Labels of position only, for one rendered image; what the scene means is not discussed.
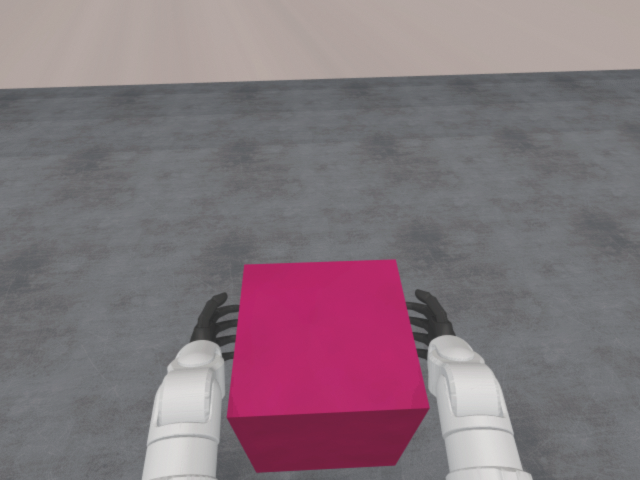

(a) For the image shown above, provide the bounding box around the carton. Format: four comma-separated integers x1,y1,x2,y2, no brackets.
227,259,430,473

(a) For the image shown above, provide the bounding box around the right robot hand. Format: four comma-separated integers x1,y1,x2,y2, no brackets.
406,289,456,360

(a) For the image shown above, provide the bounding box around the left robot hand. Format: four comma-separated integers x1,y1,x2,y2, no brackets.
189,292,240,361

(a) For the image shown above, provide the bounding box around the right robot forearm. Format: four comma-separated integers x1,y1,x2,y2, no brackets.
427,335,533,480

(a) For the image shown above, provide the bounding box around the left robot forearm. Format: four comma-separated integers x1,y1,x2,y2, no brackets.
142,340,225,480

